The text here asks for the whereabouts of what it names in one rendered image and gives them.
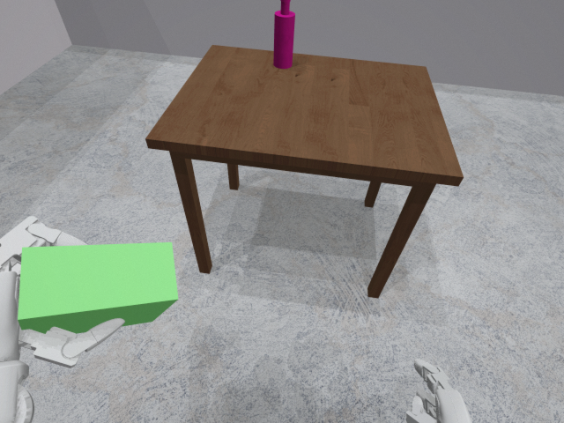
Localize left robot forearm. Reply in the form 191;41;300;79
0;360;34;423

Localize robot right hand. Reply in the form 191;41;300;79
406;359;472;423

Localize robot left hand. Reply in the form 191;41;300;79
0;216;125;368

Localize table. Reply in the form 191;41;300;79
145;45;464;298

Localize sponge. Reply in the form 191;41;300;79
18;242;178;334

